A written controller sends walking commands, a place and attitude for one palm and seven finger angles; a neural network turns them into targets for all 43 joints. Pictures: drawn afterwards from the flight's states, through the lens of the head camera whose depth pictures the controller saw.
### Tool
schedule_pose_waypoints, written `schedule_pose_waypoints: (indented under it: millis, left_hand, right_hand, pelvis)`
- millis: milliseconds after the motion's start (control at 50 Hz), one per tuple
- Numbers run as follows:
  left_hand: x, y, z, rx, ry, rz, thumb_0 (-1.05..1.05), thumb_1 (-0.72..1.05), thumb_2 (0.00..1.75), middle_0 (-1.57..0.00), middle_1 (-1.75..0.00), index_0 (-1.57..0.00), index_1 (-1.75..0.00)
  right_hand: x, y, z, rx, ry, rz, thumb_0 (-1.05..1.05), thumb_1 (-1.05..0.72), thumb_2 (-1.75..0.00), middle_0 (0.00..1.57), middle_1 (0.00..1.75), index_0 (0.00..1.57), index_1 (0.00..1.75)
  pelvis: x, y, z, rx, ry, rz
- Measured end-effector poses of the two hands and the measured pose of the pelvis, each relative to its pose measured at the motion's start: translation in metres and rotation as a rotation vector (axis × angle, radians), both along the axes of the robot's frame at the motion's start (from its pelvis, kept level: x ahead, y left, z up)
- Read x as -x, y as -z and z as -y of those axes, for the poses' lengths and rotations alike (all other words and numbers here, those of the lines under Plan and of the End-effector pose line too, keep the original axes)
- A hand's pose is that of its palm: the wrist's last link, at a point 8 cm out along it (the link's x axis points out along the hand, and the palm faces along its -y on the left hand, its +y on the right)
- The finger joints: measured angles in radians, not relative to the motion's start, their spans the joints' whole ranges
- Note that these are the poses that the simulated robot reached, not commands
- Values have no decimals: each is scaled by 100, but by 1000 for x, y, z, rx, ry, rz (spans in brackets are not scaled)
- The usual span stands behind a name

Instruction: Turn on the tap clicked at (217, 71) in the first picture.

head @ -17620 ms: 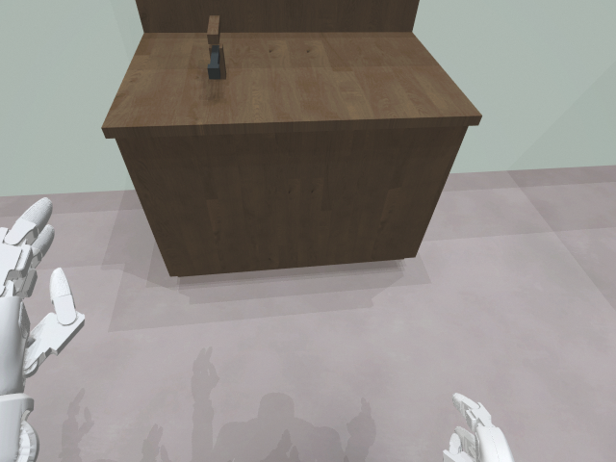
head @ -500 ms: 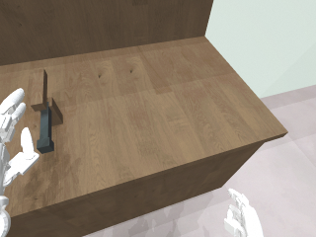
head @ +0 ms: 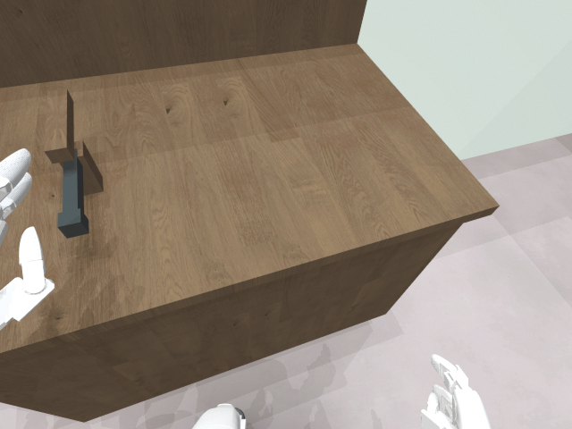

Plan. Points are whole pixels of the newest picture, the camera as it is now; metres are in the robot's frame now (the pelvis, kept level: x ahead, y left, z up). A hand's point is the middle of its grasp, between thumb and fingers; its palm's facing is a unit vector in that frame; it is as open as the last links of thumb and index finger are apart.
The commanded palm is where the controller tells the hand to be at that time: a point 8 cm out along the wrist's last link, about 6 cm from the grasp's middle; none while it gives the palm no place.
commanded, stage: shuffle to correct the standing spot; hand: left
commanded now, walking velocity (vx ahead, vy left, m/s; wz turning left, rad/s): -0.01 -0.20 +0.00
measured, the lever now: (73, 223) +0.35 +0.32 +0.06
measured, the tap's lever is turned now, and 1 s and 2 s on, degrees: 0 0 0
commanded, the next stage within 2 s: come to a stop and stand still in 0.56 s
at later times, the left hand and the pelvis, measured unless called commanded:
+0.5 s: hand (44, 293) +0.20 +0.24 +0.17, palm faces +0.33 -0.86 -0.38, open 7.4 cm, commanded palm +0.13 +0.28 +0.19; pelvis -0.03 +0.00 +0.00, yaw +0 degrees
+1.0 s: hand (100, 297) +0.20 +0.18 +0.19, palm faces +0.36 -0.83 -0.43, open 7.4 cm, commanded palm +0.14 +0.23 +0.19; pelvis -0.02 -0.05 +0.00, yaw +1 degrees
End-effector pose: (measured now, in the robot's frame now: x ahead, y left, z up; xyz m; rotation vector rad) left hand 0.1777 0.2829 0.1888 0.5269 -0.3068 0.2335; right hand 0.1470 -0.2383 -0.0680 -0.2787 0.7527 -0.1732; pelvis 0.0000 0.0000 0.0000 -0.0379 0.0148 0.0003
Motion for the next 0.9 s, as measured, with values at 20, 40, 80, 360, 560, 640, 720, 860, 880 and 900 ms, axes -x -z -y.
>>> schedule_pose_waypoints:
  millis: [20, 40, 80, 360, 560, 640, 720, 860, 880, 900]
  left_hand:
    - [1, 1, -2, 6, -7, -1, 1, 88, 89, -21, -30, -21, -30]
    - [3, 1, -4, 6, -14, 0, 1, 88, 89, -21, -30, -21, -30]
    - [5, 0, -5, 2, -24, 12, 1, 88, 89, -21, -30, -21, -30]
    - [20, 11, -10, 78, -56, 75, 1, 88, 89, -21, -30, -21, -30]
    - [18, -11, 17, 20, 31, 43, 1, 89, 89, -21, -30, -21, -30]
    - [23, -16, 25, -74, 14, 17, 1, 89, 89, -21, -30, -21, -30]
    - [19, -6, 28, -49, -53, 11, 1, 88, 89, -21, -30, -21, -30]
    - [16, 16, 48, 105, -74, 10, 1, 89, 89, -21, -30, -21, -30]
    - [15, 13, 51, 105, -71, 14, 1, 89, 89, -21, -30, -21, -30]
    - [14, 10, 54, 94, -67, 18, 1, 89, 89, -21, -30, -21, -30]
  right_hand:
    - [3, 1, -3, -5, -3, -2, 1, -91, -90, 20, 30, 20, 30]
    - [6, 2, -7, -12, -8, -3, 1, -91, -90, 20, 30, 20, 30]
    - [9, 5, -14, -36, -24, -4, 1, -91, -90, 20, 30, 20, 30]
    - [15, 10, -14, -33, -42, 6, 1, -91, -90, 20, 30, 21, 30]
    - [24, -12, -5, -80, -35, -2, 1, -91, -90, 20, 30, 20, 30]
    - [25, 0, 10, -96, -28, -3, 1, -90, -90, 20, 30, 21, 30]
    - [26, 19, 28, -107, -14, -30, 1, -91, -90, 20, 30, 20, 30]
    - [32, 10, 49, -57, 37, -38, 1, -91, -90, 20, 30, 20, 30]
    - [31, 8, 50, -53, 36, -30, 1, -91, -90, 20, 30, 20, 30]
    - [30, 6, 50, -54, 32, -20, 1, -91, -90, 20, 30, 20, 30]
  pelvis:
    - [2, 0, -1, 4, 1, 3]
    - [4, 1, -2, 8, 1, 9]
    - [8, 2, -3, 12, -8, 22]
    - [17, 15, -4, -9, -7, 31]
    - [26, -7, 10, 16, 5, 35]
    - [22, -1, 23, 20, 1, 26]
    - [24, 9, 36, 45, -20, 44]
    - [18, 5, 47, -29, 6, 48]
    - [17, 3, 48, -32, 5, 51]
    - [17, 1, 49, -29, 1, 53]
